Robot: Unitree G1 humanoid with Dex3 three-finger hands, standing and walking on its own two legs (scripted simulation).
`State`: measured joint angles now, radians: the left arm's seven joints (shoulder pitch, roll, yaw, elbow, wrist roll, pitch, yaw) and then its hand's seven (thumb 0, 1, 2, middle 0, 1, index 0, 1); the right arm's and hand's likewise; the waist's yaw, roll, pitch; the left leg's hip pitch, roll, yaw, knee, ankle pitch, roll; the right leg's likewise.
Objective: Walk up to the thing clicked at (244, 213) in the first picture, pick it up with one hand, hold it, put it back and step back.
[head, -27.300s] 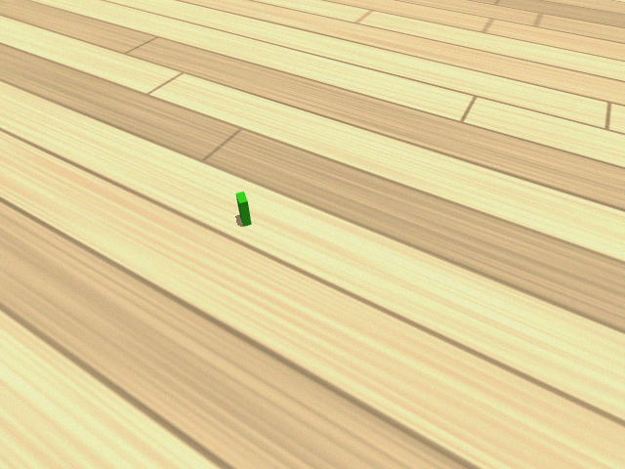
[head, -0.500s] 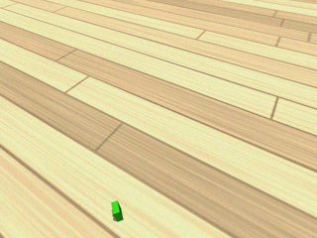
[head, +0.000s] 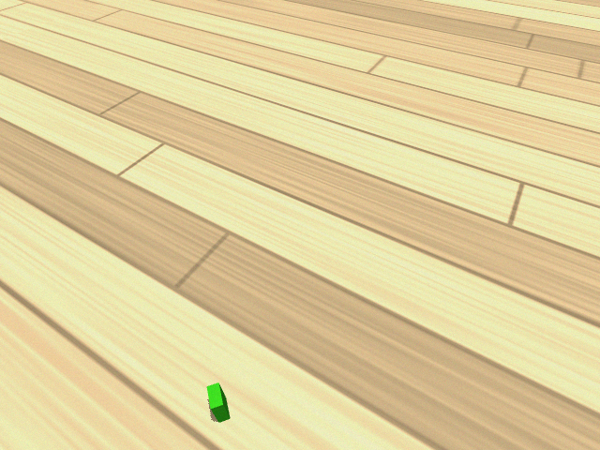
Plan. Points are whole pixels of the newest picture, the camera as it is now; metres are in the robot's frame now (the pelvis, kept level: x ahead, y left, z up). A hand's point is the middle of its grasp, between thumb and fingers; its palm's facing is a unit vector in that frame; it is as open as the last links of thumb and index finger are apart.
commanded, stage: stand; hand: left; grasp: from the side
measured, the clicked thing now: (218, 403) +0.40 +0.25 -0.71
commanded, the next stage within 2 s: step back in 0.26 s
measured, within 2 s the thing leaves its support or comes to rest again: neither
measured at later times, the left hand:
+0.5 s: hand out of the picture +0.07 +0.29 -0.17, palm faces -0.02 -0.93 -0.38, open 7.4 cm
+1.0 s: hand out of the picture +0.02 +0.31 -0.18, palm faces -0.09 -0.91 -0.40, open 7.4 cm
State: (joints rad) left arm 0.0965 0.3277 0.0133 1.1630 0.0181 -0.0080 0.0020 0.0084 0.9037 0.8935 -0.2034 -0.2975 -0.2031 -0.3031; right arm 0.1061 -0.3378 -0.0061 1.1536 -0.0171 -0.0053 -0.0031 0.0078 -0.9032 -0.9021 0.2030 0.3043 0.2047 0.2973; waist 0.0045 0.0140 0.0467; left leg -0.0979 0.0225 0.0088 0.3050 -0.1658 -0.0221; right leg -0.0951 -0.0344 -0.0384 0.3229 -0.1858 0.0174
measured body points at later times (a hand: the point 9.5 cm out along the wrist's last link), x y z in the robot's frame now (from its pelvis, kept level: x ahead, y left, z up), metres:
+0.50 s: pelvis -0.03 +0.02 -0.02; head +0.03 +0.02 +0.43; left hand +0.07 +0.34 -0.14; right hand +0.05 -0.30 -0.14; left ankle -0.04 +0.13 -0.73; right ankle -0.01 -0.13 -0.75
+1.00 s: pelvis -0.11 +0.05 -0.03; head -0.04 +0.04 +0.41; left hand +0.03 +0.35 -0.15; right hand -0.02 -0.26 -0.16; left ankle -0.06 +0.13 -0.75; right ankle -0.13 -0.07 -0.75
